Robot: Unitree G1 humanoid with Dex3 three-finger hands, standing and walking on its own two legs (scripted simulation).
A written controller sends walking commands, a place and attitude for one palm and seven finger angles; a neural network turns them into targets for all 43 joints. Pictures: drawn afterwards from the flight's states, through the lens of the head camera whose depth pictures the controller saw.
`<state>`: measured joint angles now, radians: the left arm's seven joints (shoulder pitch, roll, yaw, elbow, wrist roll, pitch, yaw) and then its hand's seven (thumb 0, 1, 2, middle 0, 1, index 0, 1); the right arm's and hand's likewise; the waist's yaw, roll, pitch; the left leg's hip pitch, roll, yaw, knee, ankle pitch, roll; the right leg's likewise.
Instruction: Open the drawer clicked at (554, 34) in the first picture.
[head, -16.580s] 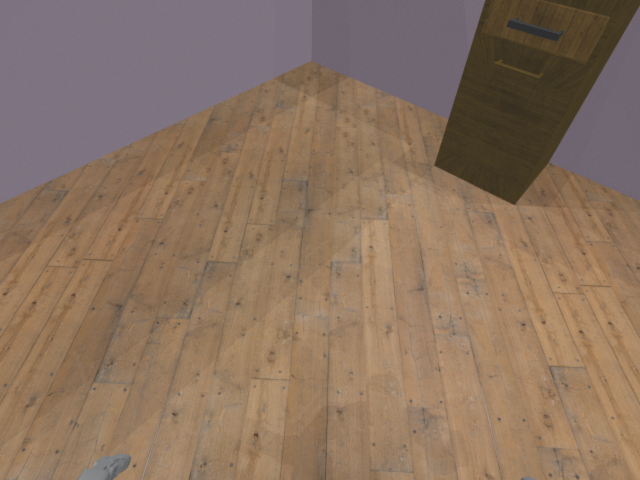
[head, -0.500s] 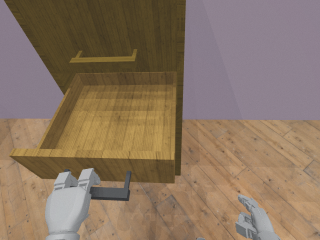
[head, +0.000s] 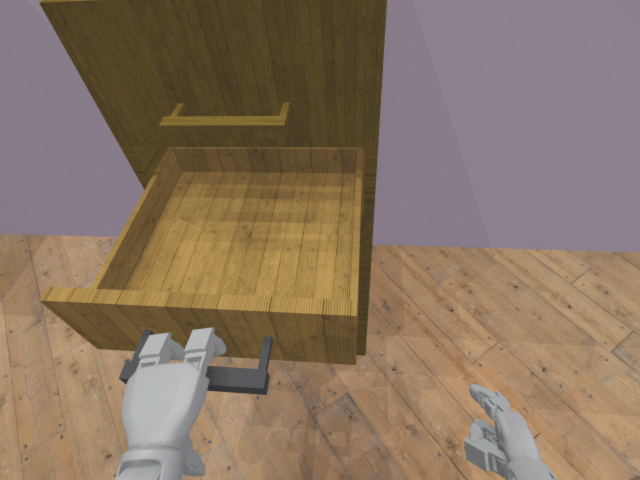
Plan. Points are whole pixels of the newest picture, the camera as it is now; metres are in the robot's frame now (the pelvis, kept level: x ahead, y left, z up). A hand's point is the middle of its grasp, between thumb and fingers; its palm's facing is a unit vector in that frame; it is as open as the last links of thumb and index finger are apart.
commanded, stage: lift the hand off the handle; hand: left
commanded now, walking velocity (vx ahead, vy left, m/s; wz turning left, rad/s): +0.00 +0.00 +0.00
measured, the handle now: (200, 359) +0.25 +0.19 +0.01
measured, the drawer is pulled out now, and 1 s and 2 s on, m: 0.30 0.29 0.29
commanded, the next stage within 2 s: draw the hand back to the body in 1.50 s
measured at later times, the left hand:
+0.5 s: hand (183, 382) +0.22 +0.19 +0.03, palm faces +0.05 -0.12 -0.99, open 13.4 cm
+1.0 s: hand (173, 348) +0.23 +0.18 +0.10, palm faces +0.13 -0.15 -0.98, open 13.7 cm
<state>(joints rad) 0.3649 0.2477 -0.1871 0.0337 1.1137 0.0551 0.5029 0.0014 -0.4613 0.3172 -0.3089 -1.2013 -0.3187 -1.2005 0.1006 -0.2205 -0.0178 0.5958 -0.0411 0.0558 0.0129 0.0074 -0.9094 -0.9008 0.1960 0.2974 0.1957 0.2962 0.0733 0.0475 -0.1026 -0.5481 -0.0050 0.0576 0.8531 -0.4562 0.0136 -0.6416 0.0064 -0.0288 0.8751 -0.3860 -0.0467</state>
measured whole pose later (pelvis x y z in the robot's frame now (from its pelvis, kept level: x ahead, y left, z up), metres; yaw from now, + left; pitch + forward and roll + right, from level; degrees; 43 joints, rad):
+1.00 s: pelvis +0.01 +0.00 +0.03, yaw -1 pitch +0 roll +1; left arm 0.33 0.33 -0.21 -0.26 1.02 0.11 0.26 0.00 -0.50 0.30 -0.33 -1.21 -0.35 -1.21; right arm 0.07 -0.22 0.01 0.63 -0.01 0.08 0.02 0.01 -0.91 -0.90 0.19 0.30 0.19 0.30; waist 0.12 0.10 -0.03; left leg -0.22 0.00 0.06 0.56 -0.34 0.01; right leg -0.33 0.02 -0.02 0.60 -0.28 -0.04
